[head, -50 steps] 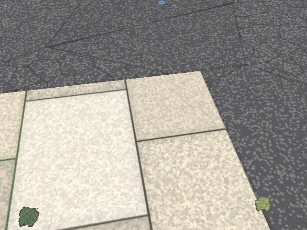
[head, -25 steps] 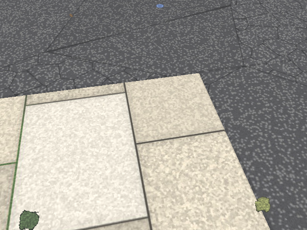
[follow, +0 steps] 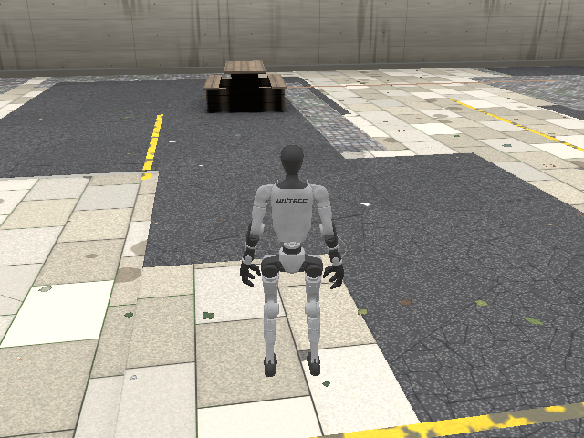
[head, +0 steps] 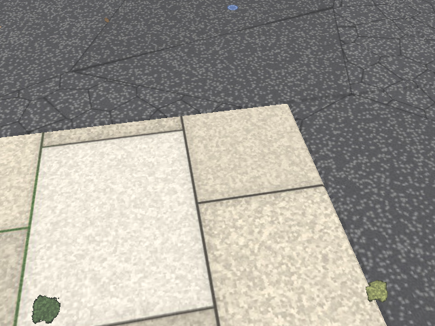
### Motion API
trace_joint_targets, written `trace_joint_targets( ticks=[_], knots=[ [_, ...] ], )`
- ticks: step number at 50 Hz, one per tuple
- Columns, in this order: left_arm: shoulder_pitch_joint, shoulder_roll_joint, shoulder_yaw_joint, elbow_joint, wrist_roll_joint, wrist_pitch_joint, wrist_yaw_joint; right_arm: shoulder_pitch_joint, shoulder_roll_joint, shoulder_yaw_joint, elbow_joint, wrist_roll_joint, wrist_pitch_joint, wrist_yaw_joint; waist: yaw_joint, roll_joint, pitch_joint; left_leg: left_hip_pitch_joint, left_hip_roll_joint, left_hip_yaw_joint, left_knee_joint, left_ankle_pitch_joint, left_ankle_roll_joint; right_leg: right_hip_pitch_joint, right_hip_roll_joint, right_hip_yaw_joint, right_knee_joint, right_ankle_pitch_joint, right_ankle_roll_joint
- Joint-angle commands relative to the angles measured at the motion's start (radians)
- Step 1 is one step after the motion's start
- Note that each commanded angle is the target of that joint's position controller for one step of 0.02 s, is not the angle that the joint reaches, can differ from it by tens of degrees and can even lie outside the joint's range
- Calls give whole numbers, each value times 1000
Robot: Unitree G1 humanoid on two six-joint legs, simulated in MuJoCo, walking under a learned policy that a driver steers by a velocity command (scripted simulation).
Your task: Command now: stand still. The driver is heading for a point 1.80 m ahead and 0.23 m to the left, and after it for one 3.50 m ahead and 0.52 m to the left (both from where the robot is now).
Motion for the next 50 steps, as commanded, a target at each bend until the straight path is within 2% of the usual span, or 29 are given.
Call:
trace_joint_targets(
  ticks=[1, 16, 17, 19, 20, 21, 23, 24, 25, 26, 27, 28, 29, 30, 31, 32, 33, 34, 35, 36, 38, 41, 43, 45, 47, 48, 49, 50],
  knots=[
    [27, 99, 14, -17, 0, -6, 4, 52, -97, -15, -19, 0, -6, -3, 1, 2, 2, -32, 15, -11, -98, 92, 16, -2, -17, 6, -83, 132, -27],
    [65, 80, 4, 15, -1, -4, 8, 99, -75, -9, -13, 2, -6, -3, 4, 4, 13, -39, 12, -12, -103, 95, 23, -7, -15, -3, -82, 131, -20],
    [85, 67, 0, 27, -1, -3, 8, 119, -65, -7, -2, 2, -5, -4, 4, 8, -11, -29, 4, -6, -113, -8, 26, 3, -2, -17, -82, 36, -21],
    [89, 80, 7, 25, -11, -3, 12, 124, -104, -22, -6, 15, 0, -11, -1, 40, 36, -70, 9, -38, -130, -347, 66, -73, 40, -58, -24, -275, -40],
    [75, 82, 8, 12, -11, -10, 11, 130, -119, -27, -14, 19, -2, -12, -8, 58, 78, -97, 45, -94, -164, -472, 97, -134, 38, -60, 5, -353, -53],
    [54, 67, 5, -3, -12, -24, 7, 154, -137, -33, -15, 24, -10, -11, -20, 92, 105, -89, 104, -182, -207, -543, 134, -192, 32, -64, 55, -343, -59],
    [28, 29, -2, -26, -17, -59, -9, 198, -188, -55, -11, 31, -29, -5, -32, 190, 113, -63, 275, -419, -324, -597, 226, -242, 13, -100, 239, -183, -59],
    [23, 36, 1, -32, -21, -71, -17, 180, -187, -58, -22, 28, -35, -3, -22, 177, 127, -98, 314, -468, -350, -570, 248, -238, -16, -82, 285, -170, -73],
    [37, 35, 2, -33, -26, -80, -23, 142, -180, -57, -40, 26, -40, 0, 2, 167, 132, -124, 310, -447, -348, -528, 240, -212, -28, -79, 269, -199, -89],
    [79, 24, 1, -23, -31, -87, -27, 90, -177, -56, -59, 34, -41, 5, 38, 168, 132, -168, 281, -381, -324, -484, 211, -127, -31, -89, 156, -205, -107],
    [155, 23, 6, 7, -31, -92, -27, 31, -170, -55, -81, 44, -38, 9, 82, 150, 127, -249, 215, -279, -274, -417, 169, 40, -12, -109, 2, -141, -115],
    [227, 46, 19, 43, -24, -91, -26, 11, -158, -53, -96, 45, -38, 11, 101, 98, 110, -297, 138, -184, -167, -310, 133, 160, 9, -100, -57, -60, -99],
    [351, 103, 38, 73, -17, -92, -23, -12, -108, -40, -113, 37, -47, 16, 136, -67, 53, -388, 51, -57, 111, -172, 83, 293, -125, 114, -155, -121, -127],
    [470, 236, 68, 78, -23, -98, -33, -14, -56, -28, -152, 33, -69, 14, 156, -319, 4, -566, -51, 55, 417, -196, 43, 401, -343, 522, -323, -252, -253],
    [436, 195, 50, 69, -2, -115, -38, -34, -76, -32, -164, 49, -84, 16, 126, -242, 35, -653, -20, -49, 629, -265, 61, 343, -421, 692, -366, -332, -318],
    [348, 133, 32, 38, -4, -128, -39, -31, -89, -34, -166, 60, -95, 25, 81, -137, 95, -722, 34, -87, 720, -176, 84, 325, -396, 597, -354, -308, -296],
    [292, 108, 23, 16, -8, -133, -45, -20, -92, -36, -155, 53, -103, 33, 59, -94, 91, -730, 66, -79, 724, -77, 99, 317, -343, 470, -352, -232, -256],
    [257, 103, 18, 1, -10, -129, -50, -31, -109, -45, -154, 39, -110, 35, 44, -64, 89, -724, 89, -68, 678, 0, 101, 312, -307, 372, -359, -112, -222],
    [257, 78, 8, -3, -8, -123, -50, -50, -126, -54, -158, 30, -112, 41, 41, -68, 83, -692, 107, -54, 626, 50, 95, 302, -273, 280, -363, 28, -194],
    [282, 58, 1, 1, -3, -113, -47, -57, -117, -55, -159, 28, -110, 48, 43, -81, 65, -657, 109, -31, 588, 81, 84, 297, -242, 208, -364, 135, -180],
    [320, 75, 1, 3, 2, -100, -34, -101, -78, -46, -176, 26, -99, 58, 50, -85, 57, -634, 102, 8, 505, 130, 55, 279, -218, 126, -369, 270, -184],
    [312, 122, 6, -20, 5, -92, -15, -269, -40, -23, -247, 26, -94, 62, 76, -72, 95, -539, 68, 48, 251, 238, 27, 167, -192, 54, -407, 285, -186],
    [338, 148, 14, -19, -2, -94, -11, -331, -50, -19, -273, 31, -93, 69, 87, -93, 105, -457, 40, 73, 149, 285, 26, 137, -201, 36, -432, 267, -191],
    [351, 153, 21, -12, -15, -95, -10, -366, -72, -19, -295, 37, -92, 76, 77, -101, 123, -437, 39, 56, 87, 301, 46, 177, -231, 30, -431, 289, -188],
    [338, 158, 28, -13, -19, -91, -10, -367, -99, -26, -309, 36, -96, 84, 48, -99, 110, -410, 31, 45, 38, 282, 77, 256, -259, 13, -383, 404, -169],
    [322, 169, 33, -18, -16, -87, -10, -332, -120, -36, -306, 34, -99, 86, 18, -110, 73, -349, 12, 53, 30, 261, 94, 291, -265, 0, -324, 565, -156],
    [308, 182, 39, -23, -10, -80, -11, -261, -148, -51, -292, 34, -99, 84, -25, -131, 9, -243, -20, 73, 43, 235, 113, 312, -263, -16, -228, 766, -143],
    [290, 178, 39, -30, -2, -71, -11, -105, -185, -74, -246, 37, -97, 78, -104, -135, -88, -51, -54, 93, 47, 223, 139, 286, -231, -47, -48, 906, -122]
  ],
)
